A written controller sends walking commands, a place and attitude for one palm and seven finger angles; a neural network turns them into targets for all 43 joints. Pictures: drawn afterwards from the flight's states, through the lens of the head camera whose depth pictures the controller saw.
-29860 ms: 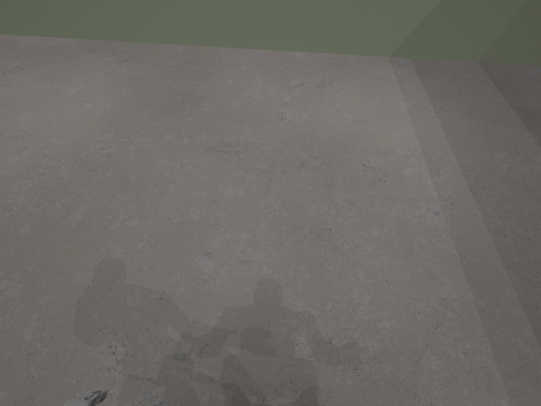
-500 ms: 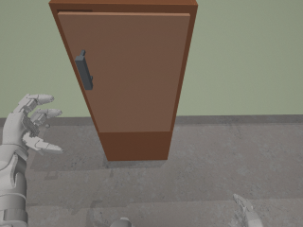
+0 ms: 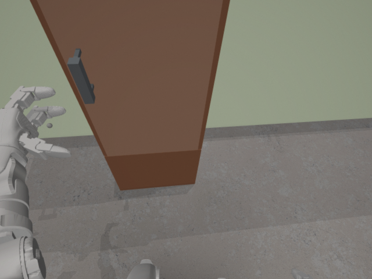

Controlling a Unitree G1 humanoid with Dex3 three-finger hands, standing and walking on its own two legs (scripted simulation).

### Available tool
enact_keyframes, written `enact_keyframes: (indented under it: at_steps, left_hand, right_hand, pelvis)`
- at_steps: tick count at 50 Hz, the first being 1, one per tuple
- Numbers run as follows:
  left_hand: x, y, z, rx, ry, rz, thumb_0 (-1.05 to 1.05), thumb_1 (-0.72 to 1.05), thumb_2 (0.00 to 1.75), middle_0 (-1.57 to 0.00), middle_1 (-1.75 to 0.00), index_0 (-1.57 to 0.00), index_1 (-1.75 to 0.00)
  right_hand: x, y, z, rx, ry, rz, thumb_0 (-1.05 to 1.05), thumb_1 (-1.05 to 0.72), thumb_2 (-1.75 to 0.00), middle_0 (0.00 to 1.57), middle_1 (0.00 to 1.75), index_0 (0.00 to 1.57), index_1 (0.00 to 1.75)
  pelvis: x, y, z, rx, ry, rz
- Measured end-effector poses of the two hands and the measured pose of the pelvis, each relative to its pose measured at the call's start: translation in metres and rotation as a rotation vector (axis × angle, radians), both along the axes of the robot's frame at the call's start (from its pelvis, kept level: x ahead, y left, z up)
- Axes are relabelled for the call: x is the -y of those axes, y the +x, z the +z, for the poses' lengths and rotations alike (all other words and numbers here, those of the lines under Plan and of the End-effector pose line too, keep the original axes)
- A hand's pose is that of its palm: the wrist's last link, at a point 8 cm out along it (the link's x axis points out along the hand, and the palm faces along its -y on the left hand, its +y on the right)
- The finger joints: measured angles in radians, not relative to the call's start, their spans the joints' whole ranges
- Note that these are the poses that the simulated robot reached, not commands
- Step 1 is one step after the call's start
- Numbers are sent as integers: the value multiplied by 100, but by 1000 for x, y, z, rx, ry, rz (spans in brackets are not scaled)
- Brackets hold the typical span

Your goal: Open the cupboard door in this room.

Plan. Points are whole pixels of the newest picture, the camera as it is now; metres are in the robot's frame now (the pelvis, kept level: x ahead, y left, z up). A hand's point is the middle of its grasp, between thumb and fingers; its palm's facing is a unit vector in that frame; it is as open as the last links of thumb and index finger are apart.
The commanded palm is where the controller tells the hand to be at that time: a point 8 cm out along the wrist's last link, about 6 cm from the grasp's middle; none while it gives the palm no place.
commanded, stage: move the hooked fingers beside the handle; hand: left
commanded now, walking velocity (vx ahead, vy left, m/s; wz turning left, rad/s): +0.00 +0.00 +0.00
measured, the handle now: (83, 76) +0.56 +0.28 +0.09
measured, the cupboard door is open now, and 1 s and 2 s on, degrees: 0 0 0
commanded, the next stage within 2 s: slide the fingers in behind the handle in 1.68 s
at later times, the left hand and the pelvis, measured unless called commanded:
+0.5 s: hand (47, 105) +0.44 +0.32 +0.10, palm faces +0.14 -0.99 +0.02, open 14.0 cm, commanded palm +0.43 +0.36 +0.10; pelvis +0.00 +0.00 -0.01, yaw -1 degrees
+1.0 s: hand (47, 87) +0.50 +0.34 +0.10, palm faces +0.14 -0.99 +0.01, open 14.0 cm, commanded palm +0.48 +0.37 +0.09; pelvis +0.00 +0.01 -0.02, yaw -3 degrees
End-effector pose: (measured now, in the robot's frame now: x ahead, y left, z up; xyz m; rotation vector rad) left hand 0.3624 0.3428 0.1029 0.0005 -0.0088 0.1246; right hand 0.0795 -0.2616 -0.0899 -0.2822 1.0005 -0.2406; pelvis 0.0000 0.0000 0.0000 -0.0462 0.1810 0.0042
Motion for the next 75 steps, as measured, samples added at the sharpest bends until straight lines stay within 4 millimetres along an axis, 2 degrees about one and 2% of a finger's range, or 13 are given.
enact_keyframes:
  at_steps: [8,18,32,41,47,53,60,68,75]
  left_hand:
    - [-6,16,2,1,-6,15,-1,-50,30,-30,-120,-30,-120]
    - [-17,33,1,-9,-7,20,-1,-50,30,-30,-120,-30,-120]
    - [-29,72,-1,-20,-15,19,-1,-50,30,-30,-120,-30,-120]
    - [-39,99,-2,-34,-18,21,-1,-50,30,-30,-120,-30,-120]
    - [-46,112,-1,-28,-28,18,-1,-50,30,-30,-120,-30,-120]
    - [-49,114,-6,-33,-17,7,-1,-50,30,-30,-120,-30,-120]
    - [-50,112,-16,-45,-35,17,-1,-50,30,-30,-120,-30,-120]
    - [-48,111,-11,-25,-30,15,-1,-50,30,-30,-120,-30,-120]
    - [-47,107,-9,-31,-30,21,-1,-50,30,-30,-120,-30,-120]
  right_hand:
    - [-1,-3,-2,-24,1,-14,1,-91,-90,20,30,20,30]
    - [8,-13,-6,-86,-28,-24,1,-91,-90,20,30,20,30]
    - [16,-59,-11,-238,-70,-101,1,-91,-90,20,30,20,30]
    - [10,-90,-11,-337,-80,-152,1,-91,-90,20,30,20,30]
    - [2,-100,-11,-381,-74,-173,1,-91,-90,20,30,20,30]
    - [-7,-99,-11,-401,-55,-169,1,-91,-90,20,30,20,30]
    - [-12,-82,-11,-370,-50,-146,1,-91,-90,20,30,21,30]
    - [-9,-61,-10,-325,-55,-119,0,-91,-90,20,30,21,30]
    - [-6,-54,-10,-300,-51,-107,0,-91,-90,20,30,21,30]
  pelvis:
    - [-1,3,-2,-18,-2,-5]
    - [1,1,-8,-50,-11,0]
    - [1,-2,-17,-117,-25,-13]
    - [-4,0,-22,-163,-36,-26]
    - [-8,2,-24,-184,-43,-34]
    - [-13,7,-23,-193,-44,-38]
    - [-16,10,-22,-188,-47,-32]
    - [-16,12,-21,-178,-49,-24]
    - [-14,13,-20,-171,-45,-24]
